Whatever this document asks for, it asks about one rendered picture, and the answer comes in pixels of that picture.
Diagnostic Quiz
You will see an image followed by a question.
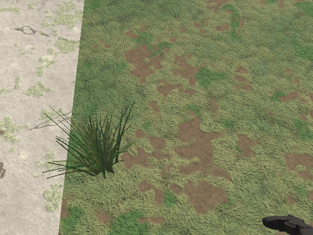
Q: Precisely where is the robot right hand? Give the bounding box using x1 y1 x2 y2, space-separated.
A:
262 214 313 235

